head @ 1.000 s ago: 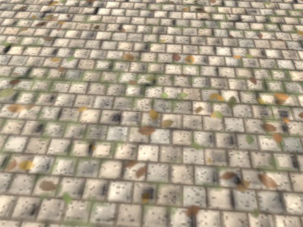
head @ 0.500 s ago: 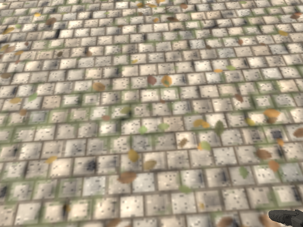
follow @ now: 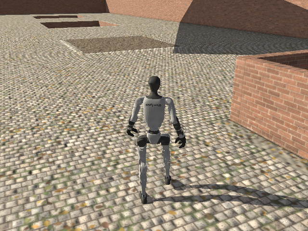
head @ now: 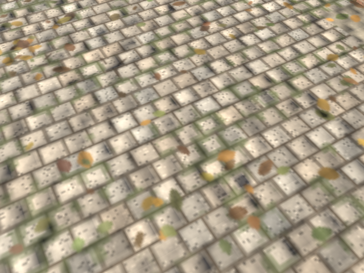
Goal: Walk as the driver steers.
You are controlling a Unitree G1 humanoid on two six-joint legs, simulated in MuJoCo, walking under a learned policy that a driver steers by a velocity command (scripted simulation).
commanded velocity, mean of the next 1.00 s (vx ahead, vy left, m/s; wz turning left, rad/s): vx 0.21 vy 0.00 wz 0.14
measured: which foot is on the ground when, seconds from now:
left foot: down 0.00-0.14, up 0.16-0.66, down 0.68-1.00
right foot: up 0.00-0.14, down 0.16-0.68, up 0.70-1.00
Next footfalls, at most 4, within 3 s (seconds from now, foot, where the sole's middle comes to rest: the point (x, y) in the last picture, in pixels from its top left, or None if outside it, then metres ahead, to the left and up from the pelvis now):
0.16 right None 0.26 -0.14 -0.78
0.68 left None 0.32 0.08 -0.78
1.12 right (210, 263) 0.49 -0.12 -0.78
1.56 left None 0.39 0.14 -0.78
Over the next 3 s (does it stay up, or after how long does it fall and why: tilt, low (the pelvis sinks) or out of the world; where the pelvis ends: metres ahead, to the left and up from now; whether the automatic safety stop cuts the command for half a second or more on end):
stays up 0.80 0.36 -0.03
